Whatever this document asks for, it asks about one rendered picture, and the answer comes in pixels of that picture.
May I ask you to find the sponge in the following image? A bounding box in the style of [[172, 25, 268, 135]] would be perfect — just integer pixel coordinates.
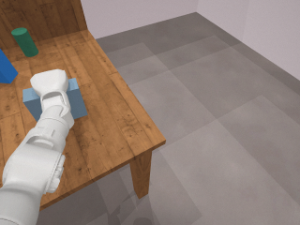
[[22, 78, 88, 122]]

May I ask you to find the table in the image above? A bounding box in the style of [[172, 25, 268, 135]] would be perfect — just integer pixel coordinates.
[[0, 0, 166, 212]]

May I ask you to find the robot left upper arm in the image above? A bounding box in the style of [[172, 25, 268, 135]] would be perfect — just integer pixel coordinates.
[[0, 143, 66, 225]]

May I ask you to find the robot left forearm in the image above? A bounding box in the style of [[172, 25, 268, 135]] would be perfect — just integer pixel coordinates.
[[2, 89, 75, 185]]

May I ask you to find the robot left hand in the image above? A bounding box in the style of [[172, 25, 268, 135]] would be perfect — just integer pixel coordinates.
[[30, 69, 68, 97]]

